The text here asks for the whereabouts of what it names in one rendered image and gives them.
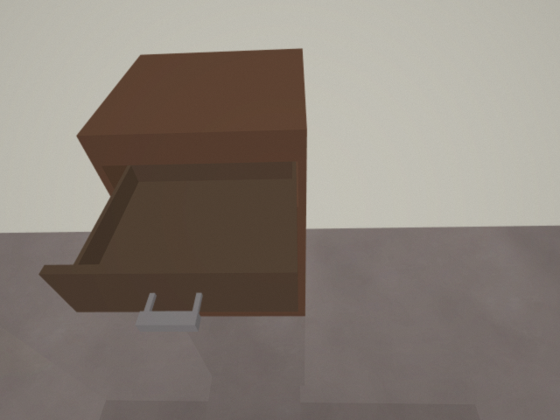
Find drawer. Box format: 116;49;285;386
39;162;298;312

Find handle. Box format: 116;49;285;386
135;293;203;332

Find cabinet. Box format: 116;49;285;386
77;48;307;316

